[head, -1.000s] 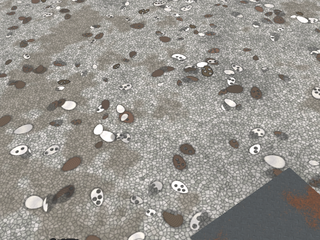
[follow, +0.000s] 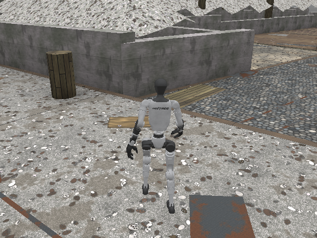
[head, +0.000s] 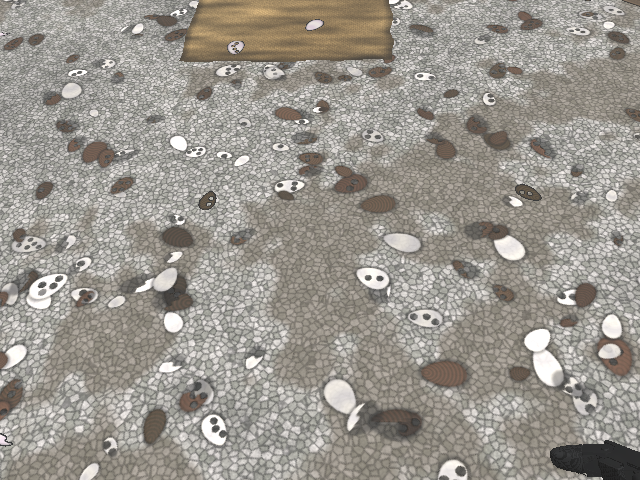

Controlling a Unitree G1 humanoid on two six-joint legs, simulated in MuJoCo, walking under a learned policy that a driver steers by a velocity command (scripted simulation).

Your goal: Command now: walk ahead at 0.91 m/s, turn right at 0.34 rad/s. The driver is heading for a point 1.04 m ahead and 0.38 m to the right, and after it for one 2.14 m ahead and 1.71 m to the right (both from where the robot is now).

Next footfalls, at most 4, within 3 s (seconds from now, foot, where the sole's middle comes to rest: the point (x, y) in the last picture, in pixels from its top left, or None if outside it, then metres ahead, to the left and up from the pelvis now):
0.10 left None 0.22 0.13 -0.77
0.54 right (460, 428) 0.61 -0.14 -0.77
0.94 left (496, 309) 0.92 -0.23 -0.77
1.28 right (528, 399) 0.69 -0.28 -0.77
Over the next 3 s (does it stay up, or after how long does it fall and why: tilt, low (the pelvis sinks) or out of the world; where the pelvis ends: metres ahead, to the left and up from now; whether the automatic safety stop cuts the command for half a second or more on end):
stays up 1.13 -0.36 -0.01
